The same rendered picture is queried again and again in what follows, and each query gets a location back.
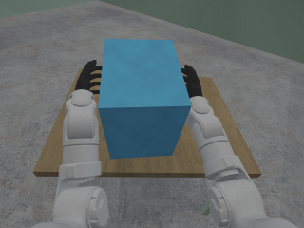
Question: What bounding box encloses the table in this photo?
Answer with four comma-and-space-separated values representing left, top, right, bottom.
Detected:
32, 68, 262, 216

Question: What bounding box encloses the robot right upper arm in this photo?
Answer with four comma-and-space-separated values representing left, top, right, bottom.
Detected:
208, 178, 299, 228

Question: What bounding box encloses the robot left hand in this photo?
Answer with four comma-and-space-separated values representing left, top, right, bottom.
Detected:
75, 60, 103, 94

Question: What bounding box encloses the robot right hand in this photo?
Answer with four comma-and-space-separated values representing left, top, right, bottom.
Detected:
180, 65, 203, 98

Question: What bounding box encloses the carton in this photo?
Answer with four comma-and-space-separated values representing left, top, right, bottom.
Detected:
98, 39, 192, 160

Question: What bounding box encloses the robot left upper arm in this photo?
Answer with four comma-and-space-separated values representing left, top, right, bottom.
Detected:
29, 185, 109, 228

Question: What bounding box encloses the right robot forearm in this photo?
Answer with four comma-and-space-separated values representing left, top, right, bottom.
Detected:
185, 96, 265, 212

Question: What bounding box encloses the left robot forearm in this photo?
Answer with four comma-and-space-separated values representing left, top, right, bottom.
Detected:
52, 89, 102, 220

